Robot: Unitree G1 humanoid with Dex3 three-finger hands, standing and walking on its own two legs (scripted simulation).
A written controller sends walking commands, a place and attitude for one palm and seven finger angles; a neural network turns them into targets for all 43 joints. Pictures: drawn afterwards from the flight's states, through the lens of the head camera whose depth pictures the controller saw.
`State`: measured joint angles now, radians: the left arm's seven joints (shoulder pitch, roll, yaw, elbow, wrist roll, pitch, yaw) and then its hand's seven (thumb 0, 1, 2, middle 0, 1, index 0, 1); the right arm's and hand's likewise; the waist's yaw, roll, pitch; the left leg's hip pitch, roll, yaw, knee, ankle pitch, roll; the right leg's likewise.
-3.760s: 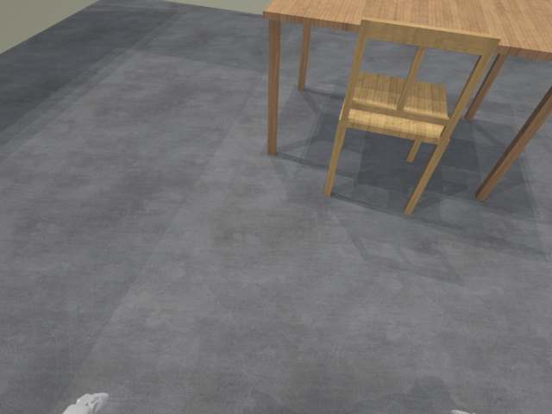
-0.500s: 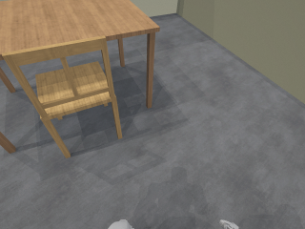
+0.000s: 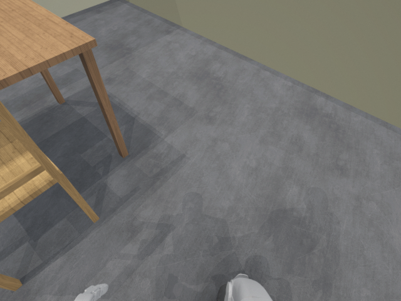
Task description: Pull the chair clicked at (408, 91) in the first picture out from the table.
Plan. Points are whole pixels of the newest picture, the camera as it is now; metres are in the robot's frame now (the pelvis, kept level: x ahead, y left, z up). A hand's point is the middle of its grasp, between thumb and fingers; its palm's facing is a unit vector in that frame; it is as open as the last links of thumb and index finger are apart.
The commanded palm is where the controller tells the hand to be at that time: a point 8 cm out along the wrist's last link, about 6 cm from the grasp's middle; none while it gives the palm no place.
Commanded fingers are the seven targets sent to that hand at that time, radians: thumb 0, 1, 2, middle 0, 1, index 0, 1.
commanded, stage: turn to face it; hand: left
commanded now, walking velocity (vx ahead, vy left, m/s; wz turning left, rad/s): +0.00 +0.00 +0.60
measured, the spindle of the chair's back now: out of the picture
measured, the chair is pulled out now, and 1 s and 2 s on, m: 0.00 0.00 0.00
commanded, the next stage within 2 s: take the last steps up to it in 1.52 s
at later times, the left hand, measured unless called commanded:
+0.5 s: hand out of the picture +0.13 +0.19 -0.18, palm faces +0.26 -0.96 -0.13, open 7.3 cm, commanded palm none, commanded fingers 0.00 0.90 0.90 -0.20 -0.30 -0.20 -0.30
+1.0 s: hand out of the picture +0.06 +0.20 -0.15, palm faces +0.48 -0.83 -0.28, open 7.4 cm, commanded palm none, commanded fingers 0.00 0.90 0.90 -0.20 -0.30 -0.20 -0.30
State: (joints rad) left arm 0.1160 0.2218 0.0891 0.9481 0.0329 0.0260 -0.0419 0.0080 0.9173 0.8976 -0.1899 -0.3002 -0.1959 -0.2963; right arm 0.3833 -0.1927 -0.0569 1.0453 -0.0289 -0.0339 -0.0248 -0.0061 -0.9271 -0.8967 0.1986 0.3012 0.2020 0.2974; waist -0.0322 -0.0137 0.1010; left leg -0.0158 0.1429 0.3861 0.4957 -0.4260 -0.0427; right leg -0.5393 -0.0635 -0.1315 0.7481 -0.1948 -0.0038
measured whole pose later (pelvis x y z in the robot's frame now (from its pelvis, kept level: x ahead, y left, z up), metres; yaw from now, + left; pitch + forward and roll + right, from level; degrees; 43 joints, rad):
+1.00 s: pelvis +0.06 -0.03 +0.00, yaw +28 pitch +0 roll +0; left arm 0.16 0.22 0.06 0.89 0.01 0.03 0.01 0.01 0.91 0.90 -0.19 -0.30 -0.20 -0.30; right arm 0.20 -0.25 -0.08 0.91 -0.02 0.06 0.01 0.00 -0.91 -0.90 0.20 0.30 0.21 0.30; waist -0.02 0.03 0.04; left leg -0.38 -0.06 -0.09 0.55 -0.18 0.01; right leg -0.27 -0.03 -0.01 0.58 -0.35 0.06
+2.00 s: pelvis +0.05 -0.03 +0.01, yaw +50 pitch -2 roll +1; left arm 0.30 0.15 0.03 1.01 0.03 -0.05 0.01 0.00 0.93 0.90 -0.20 -0.30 -0.20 -0.30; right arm 0.34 -0.20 -0.05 1.09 -0.03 0.04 0.01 0.00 -0.92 -0.90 0.20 0.30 0.20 0.30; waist 0.01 0.03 0.00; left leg -0.37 -0.01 0.02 0.94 -0.41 0.03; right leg -0.13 -0.01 -0.10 0.47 -0.31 -0.05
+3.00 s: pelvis +0.23 +0.21 +0.01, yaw +50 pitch -1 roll +1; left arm 0.17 0.15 0.03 1.04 0.02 -0.01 0.03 0.00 0.94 0.90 -0.20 -0.30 -0.20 -0.30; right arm 0.24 -0.17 -0.04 1.08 0.00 0.03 -0.03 0.00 -0.92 -0.90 0.20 0.30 0.20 0.30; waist 0.00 0.03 0.07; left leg -0.36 0.03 0.05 0.83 -0.46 -0.04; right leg -0.26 -0.03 -0.13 0.49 -0.22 -0.05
